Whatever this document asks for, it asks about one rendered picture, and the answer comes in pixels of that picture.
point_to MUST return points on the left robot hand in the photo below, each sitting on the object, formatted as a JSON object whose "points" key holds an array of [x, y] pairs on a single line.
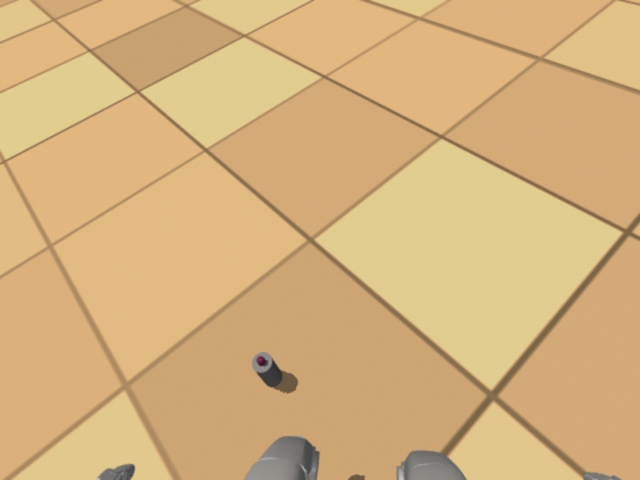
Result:
{"points": [[124, 472]]}

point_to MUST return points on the bottle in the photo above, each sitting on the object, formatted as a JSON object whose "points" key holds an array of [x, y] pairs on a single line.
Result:
{"points": [[266, 368]]}

